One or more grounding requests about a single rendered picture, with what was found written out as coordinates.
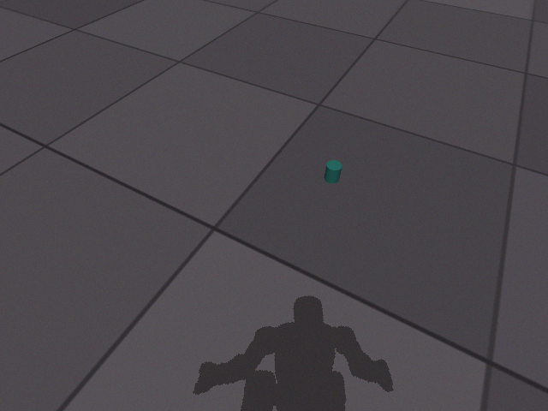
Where can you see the can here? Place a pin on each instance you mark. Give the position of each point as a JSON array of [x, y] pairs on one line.
[[333, 171]]

